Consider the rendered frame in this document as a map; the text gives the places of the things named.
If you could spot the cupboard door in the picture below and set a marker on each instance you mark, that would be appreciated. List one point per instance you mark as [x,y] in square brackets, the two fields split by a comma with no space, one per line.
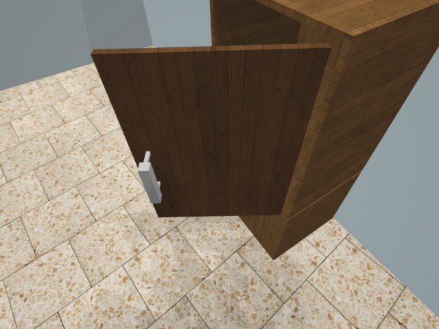
[224,124]

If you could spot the handle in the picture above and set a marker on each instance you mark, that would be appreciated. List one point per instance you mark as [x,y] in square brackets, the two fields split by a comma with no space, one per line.
[149,181]

